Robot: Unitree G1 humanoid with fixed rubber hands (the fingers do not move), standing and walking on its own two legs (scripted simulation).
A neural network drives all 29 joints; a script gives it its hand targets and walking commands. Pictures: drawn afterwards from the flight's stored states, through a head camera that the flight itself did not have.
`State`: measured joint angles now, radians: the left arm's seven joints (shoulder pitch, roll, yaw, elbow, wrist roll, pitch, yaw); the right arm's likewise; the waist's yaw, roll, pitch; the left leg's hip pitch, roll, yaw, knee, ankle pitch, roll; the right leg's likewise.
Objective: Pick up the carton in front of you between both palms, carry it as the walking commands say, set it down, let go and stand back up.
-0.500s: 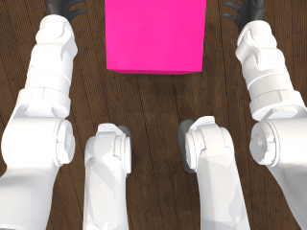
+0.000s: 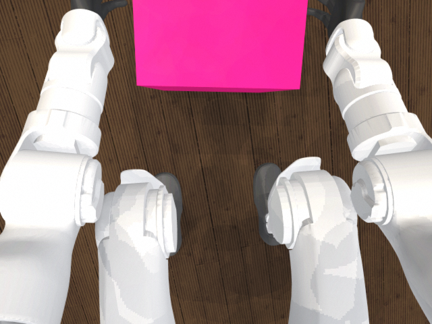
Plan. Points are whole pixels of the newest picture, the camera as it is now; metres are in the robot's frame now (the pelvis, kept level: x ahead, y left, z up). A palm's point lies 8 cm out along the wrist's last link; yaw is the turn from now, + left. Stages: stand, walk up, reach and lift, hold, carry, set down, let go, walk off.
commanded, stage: reach and lift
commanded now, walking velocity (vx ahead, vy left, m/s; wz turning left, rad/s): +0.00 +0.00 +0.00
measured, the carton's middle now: (215, 27) +0.53 +0.00 -0.24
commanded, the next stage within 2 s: none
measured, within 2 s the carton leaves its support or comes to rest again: leaves its support in 0.56 s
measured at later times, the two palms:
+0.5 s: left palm (107, 5) +0.54 +0.15 -0.17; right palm (326, 14) +0.52 -0.16 -0.17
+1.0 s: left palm out of the picture +0.49 +0.15 +0.02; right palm out of the picture +0.48 -0.15 +0.02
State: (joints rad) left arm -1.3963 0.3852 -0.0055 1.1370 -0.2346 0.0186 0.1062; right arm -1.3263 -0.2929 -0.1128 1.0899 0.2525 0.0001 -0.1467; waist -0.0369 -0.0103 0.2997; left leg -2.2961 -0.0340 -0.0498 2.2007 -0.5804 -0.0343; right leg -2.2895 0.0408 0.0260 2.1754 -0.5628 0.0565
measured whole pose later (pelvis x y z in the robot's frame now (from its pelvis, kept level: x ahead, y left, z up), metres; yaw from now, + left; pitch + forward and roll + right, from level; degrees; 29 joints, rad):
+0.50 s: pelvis -0.01 +0.00 +0.00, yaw +1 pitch +37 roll -2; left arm -1.50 0.31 0.06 1.22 -0.14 0.10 0.14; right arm -1.41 -0.23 -0.20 1.11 0.14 0.09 -0.16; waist -0.04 0.00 0.33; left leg -2.28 -0.05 -0.05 2.20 -0.56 -0.04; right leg -2.28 0.05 0.04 2.18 -0.55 0.06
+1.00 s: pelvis -0.01 +0.00 +0.08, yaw +2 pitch +41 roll -1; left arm -1.15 0.08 0.41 0.89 0.18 0.31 0.08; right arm -1.07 -0.02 -0.50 0.78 -0.18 0.32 -0.09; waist -0.03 0.01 -0.11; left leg -2.11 -0.12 -0.09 1.89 -0.50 -0.07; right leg -2.10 0.11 0.08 1.88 -0.50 0.09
